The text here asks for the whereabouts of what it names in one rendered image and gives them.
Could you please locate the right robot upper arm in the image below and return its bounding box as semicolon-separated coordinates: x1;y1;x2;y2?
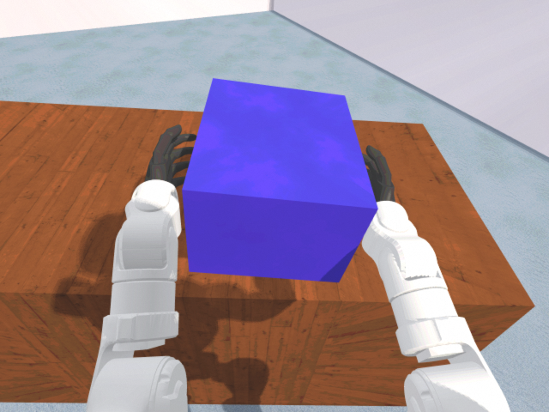
404;361;508;412

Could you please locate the pedestal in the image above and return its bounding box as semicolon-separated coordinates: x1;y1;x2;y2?
0;100;535;406

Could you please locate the robot right hand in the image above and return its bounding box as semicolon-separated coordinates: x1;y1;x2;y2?
362;145;395;202

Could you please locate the robot left hand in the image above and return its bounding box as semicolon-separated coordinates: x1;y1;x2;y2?
144;124;196;188

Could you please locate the robot right forearm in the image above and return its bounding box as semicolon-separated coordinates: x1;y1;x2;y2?
362;201;510;412

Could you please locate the left robot upper arm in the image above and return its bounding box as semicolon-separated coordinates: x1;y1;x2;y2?
87;356;188;412

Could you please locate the carton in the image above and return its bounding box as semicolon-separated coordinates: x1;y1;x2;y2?
182;78;378;282

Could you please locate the robot left forearm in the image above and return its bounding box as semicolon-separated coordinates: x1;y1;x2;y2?
86;179;181;412

